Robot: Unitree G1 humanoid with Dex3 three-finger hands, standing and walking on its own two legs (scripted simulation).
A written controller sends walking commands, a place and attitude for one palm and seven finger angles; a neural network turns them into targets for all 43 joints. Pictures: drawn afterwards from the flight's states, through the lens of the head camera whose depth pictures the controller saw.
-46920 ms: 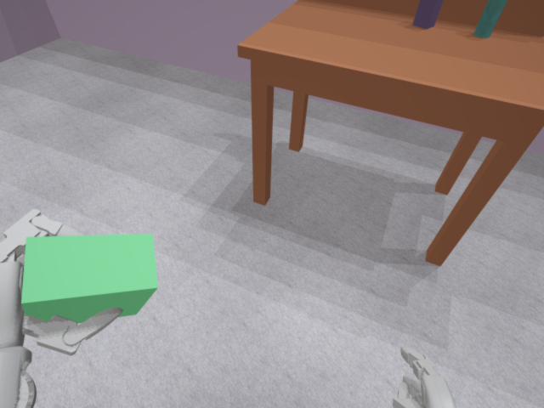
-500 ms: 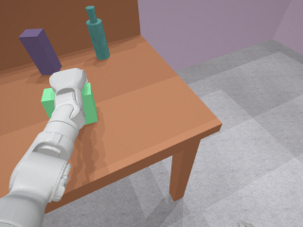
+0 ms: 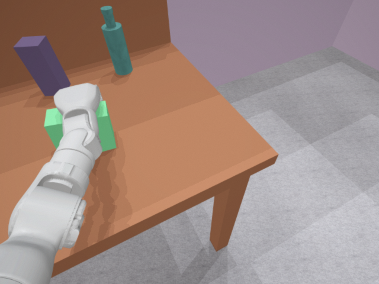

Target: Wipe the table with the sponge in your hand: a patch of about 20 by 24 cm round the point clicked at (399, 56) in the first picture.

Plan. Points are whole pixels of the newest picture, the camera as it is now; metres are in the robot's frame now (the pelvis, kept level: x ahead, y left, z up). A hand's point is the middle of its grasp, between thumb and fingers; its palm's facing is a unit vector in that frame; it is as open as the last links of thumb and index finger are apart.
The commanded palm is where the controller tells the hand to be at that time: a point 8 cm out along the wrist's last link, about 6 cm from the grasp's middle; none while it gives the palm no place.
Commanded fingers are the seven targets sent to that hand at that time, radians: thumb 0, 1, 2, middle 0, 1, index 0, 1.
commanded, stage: wipe back along the third lane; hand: left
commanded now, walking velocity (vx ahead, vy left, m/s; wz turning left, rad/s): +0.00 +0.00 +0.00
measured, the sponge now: (86, 136) +0.44 +0.26 +0.06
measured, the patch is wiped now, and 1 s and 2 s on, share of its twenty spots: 1.00 1.00 1.00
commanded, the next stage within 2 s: slide back across to the middle lane in 1.46 s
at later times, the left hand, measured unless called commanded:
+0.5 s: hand (87, 130) +0.41 +0.23 +0.12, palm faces +0.06 -0.05 -1.00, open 10.3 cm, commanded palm +0.37 +0.20 +0.14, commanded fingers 0.00 0.10 1.30 -1.20 -1.60 -1.20 -1.60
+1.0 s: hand (96, 146) +0.37 +0.20 +0.12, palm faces +0.11 -0.07 -0.99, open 10.3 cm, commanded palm +0.32 +0.18 +0.14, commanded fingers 0.00 0.10 1.30 -1.20 -1.60 -1.20 -1.60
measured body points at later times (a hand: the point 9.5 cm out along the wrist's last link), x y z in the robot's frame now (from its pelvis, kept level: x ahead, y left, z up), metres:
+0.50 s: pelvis +0.03 +0.01 +0.00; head +0.03 -0.01 +0.45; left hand +0.41 +0.22 +0.17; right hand +0.27 -0.20 -0.09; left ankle -0.04 +0.10 -0.74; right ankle +0.02 -0.10 -0.74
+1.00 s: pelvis +0.02 +0.01 +0.00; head +0.00 -0.03 +0.45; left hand +0.36 +0.19 +0.17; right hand +0.24 -0.19 -0.10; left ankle -0.04 +0.10 -0.74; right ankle +0.02 -0.10 -0.74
